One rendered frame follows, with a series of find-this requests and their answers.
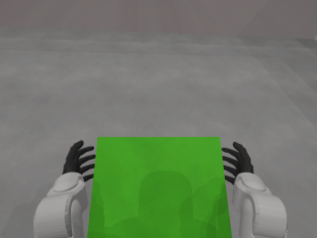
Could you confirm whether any robot left forearm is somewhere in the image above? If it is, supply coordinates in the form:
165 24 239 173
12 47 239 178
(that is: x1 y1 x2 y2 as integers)
33 172 89 238

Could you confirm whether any robot right hand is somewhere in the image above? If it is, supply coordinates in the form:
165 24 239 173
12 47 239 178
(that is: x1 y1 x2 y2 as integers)
221 142 254 185

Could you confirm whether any carton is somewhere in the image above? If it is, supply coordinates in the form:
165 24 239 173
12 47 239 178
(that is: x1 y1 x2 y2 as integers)
87 137 232 238

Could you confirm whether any robot right forearm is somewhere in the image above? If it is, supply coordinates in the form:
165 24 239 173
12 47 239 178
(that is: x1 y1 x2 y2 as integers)
232 173 288 238

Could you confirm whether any robot left hand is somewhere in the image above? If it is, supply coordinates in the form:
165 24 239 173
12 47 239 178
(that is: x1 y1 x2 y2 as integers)
62 140 96 182

